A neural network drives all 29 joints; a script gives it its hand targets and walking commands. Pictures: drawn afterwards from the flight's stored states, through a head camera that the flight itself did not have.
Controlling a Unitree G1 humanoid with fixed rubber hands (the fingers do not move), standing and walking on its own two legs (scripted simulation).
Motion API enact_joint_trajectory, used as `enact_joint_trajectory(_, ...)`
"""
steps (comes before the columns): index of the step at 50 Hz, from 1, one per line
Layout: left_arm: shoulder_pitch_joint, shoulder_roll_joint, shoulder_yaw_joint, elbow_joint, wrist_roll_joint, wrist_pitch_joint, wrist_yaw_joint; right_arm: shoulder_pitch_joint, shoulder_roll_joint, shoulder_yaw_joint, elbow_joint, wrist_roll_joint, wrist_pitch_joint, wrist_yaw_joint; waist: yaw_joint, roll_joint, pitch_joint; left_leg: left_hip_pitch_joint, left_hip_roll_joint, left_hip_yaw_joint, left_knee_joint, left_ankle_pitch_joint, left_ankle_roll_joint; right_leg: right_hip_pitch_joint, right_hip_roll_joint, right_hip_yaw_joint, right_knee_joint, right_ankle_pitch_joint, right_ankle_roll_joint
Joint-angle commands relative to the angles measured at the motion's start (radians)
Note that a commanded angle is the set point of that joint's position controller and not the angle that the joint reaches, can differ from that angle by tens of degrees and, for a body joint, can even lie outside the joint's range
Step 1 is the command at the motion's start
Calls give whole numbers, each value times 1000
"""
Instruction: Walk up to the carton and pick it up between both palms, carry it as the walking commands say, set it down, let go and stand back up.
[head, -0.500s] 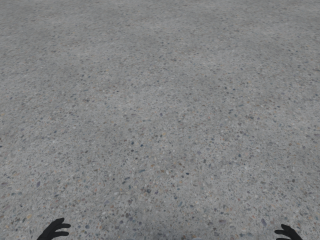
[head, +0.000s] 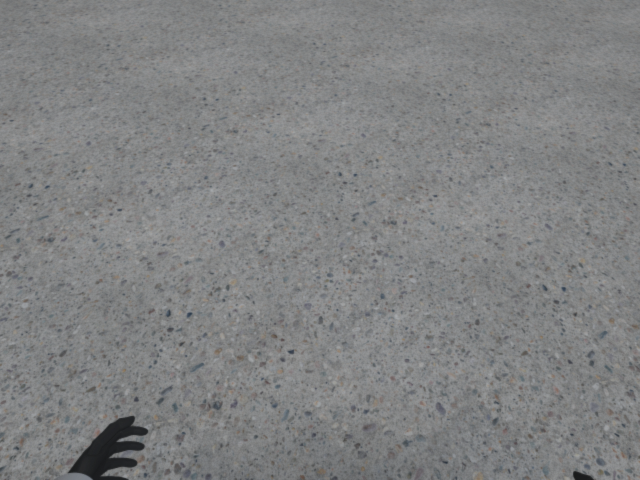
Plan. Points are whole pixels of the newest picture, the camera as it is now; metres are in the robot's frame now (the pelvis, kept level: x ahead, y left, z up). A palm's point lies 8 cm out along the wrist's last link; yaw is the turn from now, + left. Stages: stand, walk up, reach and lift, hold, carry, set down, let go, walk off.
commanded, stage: walk up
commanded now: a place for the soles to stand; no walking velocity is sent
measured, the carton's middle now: out of the picture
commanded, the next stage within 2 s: none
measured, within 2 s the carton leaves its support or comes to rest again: neither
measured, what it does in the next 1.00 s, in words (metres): steps to the right, turning right: left foot, then right foot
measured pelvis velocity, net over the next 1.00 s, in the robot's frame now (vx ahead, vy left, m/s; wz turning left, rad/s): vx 0.04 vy -0.14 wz -0.63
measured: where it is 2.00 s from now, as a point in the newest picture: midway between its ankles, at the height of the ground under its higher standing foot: outside the picture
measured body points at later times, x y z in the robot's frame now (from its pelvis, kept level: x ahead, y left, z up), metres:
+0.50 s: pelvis +0.01 -0.07 +0.00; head +0.04 -0.07 +0.45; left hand +0.24 +0.17 -0.10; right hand -0.02 -0.43 -0.09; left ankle +0.04 +0.06 -0.72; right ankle +0.03 -0.24 -0.73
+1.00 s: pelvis +0.04 -0.14 +0.00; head +0.06 -0.16 +0.45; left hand +0.33 +0.03 -0.10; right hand -0.08 -0.49 -0.09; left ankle +0.09 -0.04 -0.71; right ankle +0.01 -0.31 -0.72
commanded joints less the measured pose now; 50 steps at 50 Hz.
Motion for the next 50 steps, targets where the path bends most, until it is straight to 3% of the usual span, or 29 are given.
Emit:
enact_joint_trajectory(1,133,340,137,-22,77,-28,34,-91,-177,-46,-122,-4,-1,-1,60,-210,-75,-240,-119,-52,267,-267,35,234,-115,430,-288,130,-208)
enact_joint_trajectory(2,72,350,142,-68,67,-19,38,-53,-204,-32,-105,1,-8,-16,51,-241,-107,-315,-132,-190,311,-339,13,261,-131,544,-332,39,-276)
enact_joint_trajectory(3,9,315,142,-96,65,-24,36,14,-217,-31,-53,1,-13,-18,22,-189,-103,-270,-103,-230,284,-272,5,240,-112,510,-329,-32,-271)
enact_joint_trajectory(7,-68,208,95,-140,65,-24,20,109,-202,-45,-4,4,-29,-24,-26,-198,-178,1,-143,-244,16,-96,24,124,-16,422,-283,-32,-197)
enact_joint_trajectory(9,-136,183,83,-138,55,-21,13,155,-211,-57,10,-13,-43,-39,-78,-110,-142,274,-130,-232,-309,27,63,-100,65,310,-218,-84,-126)
enact_joint_trajectory(10,-140,123,72,-154,59,-17,8,219,-332,-93,25,-37,-41,-46,-131,76,-124,495,130,-441,-469,-191,116,-378,185,126,-89,-153,6)
enact_joint_trajectory(11,-81,149,77,-130,87,-11,4,83,-392,-108,-27,-38,-47,-52,-93,212,-71,407,426,-542,-493,-180,179,-436,80,95,193,-122,22)
enact_joint_trajectory(12,-34,207,89,-100,93,-7,7,-19,-350,-103,-70,-14,-58,-50,-46,106,-66,271,455,-489,-469,-115,190,-351,12,90,314,-124,31)
enact_joint_trajectory(14,-2,214,100,-67,75,-15,-15,-82,-286,-88,-95,-17,-59,-49,25,82,-35,163,350,-291,-440,-20,187,-221,-9,65,390,-67,46)
enact_joint_trajectory(16,1,196,92,-69,49,-21,-28,-48,-277,-87,-77,-23,-53,-40,-1,165,-21,170,224,-149,-394,64,148,-184,-10,24,304,-25,30)
enact_joint_trajectory(20,-63,172,85,-97,54,-25,-25,34,-309,-108,-64,-32,-45,-22,-44,168,-88,283,231,-80,-225,291,171,-116,-7,-72,90,-67,6)
enact_joint_trajectory(23,48,190,98,-47,54,-31,-10,17,-299,-107,-74,-29,-29,-14,10,181,-150,237,193,-37,-75,261,141,31,29,-87,-77,-34,-35)
enact_joint_trajectory(24,79,224,104,-30,65,-32,-3,10,-266,-98,-73,-27,-20,-9,18,104,-157,165,123,-17,29,126,111,101,48,-39,-134,-41,-60)
enact_joint_trajectory(25,174,279,130,-11,73,-28,8,-22,-237,-84,-97,-22,-19,-8,75,-46,-116,-1,31,2,197,-46,78,172,-18,158,-219,-69,-124)
enact_joint_trajectory(26,96,360,149,-48,75,-32,15,-3,-194,-60,-108,-9,-18,-7,49,-231,-62,-265,-101,-49,262,-311,29,227,-117,472,-328,-116,-230)
enact_joint_trajectory(27,56,344,154,-93,67,-28,14,3,-225,-51,-87,3,-27,-14,45,-172,-85,-295,-95,-185,265,-331,11,259,-123,557,-364,-233,-280)
enact_joint_trajectory(31,-60,240,103,-130,54,-30,4,155,-228,-65,-10,6,-52,-31,-40,-175,-130,48,-124,-203,-85,-82,23,75,-18,389,-267,-75,-192)
enact_joint_trajectory(32,-128,200,93,-148,50,-27,-4,204,-241,-76,13,-6,-52,-32,-90,-118,-121,288,-115,-197,-247,-3,53,-146,46,312,-266,-145,-115)
enact_joint_trajectory(33,-174,164,87,-166,62,-24,-5,276,-344,-109,15,-30,-54,-34,-154,8,-120,511,95,-378,-418,-206,122,-389,184,108,-149,-170,10)
enact_joint_trajectory(34,-133,152,86,-154,74,-21,-7,175,-412,-134,-20,-38,-56,-35,-119,252,-79,435,383,-513,-501,-247,182,-429,89,43,147,-106,9)
enact_joint_trajectory(35,-77,205,93,-117,86,-16,-7,25,-374,-126,-63,-23,-68,-39,-55,122,-21,305,478,-466,-477,-141,228,-383,1,62,299,-137,31)
enact_joint_trajectory(37,-5,237,101,-78,61,-22,-28,-59,-324,-114,-82,-13,-75,-38,12,115,-24,227,361,-259,-415,-38,181,-252,-38,48,330,-78,38)
enact_joint_trajectory(39,-40,212,93,-77,47,-32,-38,-73,-300,-104,-79,-25,-69,-34,14,181,-17,219,250,-115,-329,159,153,-154,-32,6,219,-57,18)
enact_joint_trajectory(41,-75,189,87,-105,49,-37,-33,-1,-300,-108,-63,-23,-57,-23,-28,182,-73,339,225,-93,-216,355,148,-139,8,-62,85,-91,-6)
enact_joint_trajectory(43,14,199,96,-63,51,-46,-17,13,-302,-115,-67,-20,-41,-14,6,152,-146,316,180,-26,-44,399,129,9,40,-104,-66,-63,-38)
enact_joint_trajectory(44,126,239,117,-26,60,-44,-10,20,-279,-106,-66,-24,-34,-9,61,53,-156,186,106,3,140,284,91,145,88,-46,-124,-26,-75)
enact_joint_trajectory(46,117,382,151,-58,55,-37,6,-7,-191,-59,-113,-5,-32,-9,66,-254,-49,-322,-119,-65,370,-326,8,288,-118,514,-320,-98,-244)
enact_joint_trajectory(47,75,360,152,-102,40,-26,12,14,-235,-62,-98,6,-44,-11,45,-183,-64,-304,-77,-182,342,-329,1,283,-133,552,-340,-174,-288)
enact_joint_trajectory(50,-47,259,109,-128,51,-28,-3,113,-243,-78,-24,11,-63,-26,-17,-192,-111,-85,-86,-214,37,-209,1,163,-45,443,-271,-114,-243)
